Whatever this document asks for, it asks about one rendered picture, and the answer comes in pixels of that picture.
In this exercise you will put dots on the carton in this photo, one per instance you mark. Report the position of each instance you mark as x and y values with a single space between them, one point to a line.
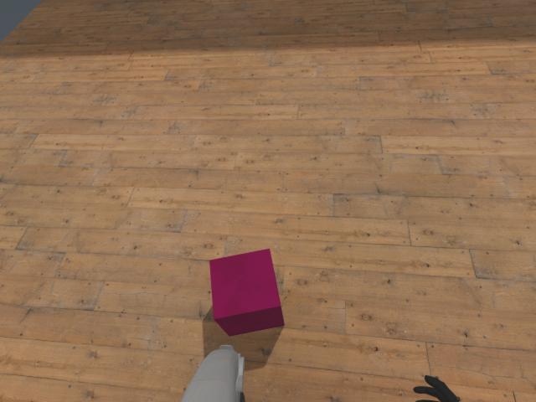
244 293

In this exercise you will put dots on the left robot thigh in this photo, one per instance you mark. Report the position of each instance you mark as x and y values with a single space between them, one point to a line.
219 378

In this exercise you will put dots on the right robot hand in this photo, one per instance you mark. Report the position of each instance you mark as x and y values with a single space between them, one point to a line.
440 391

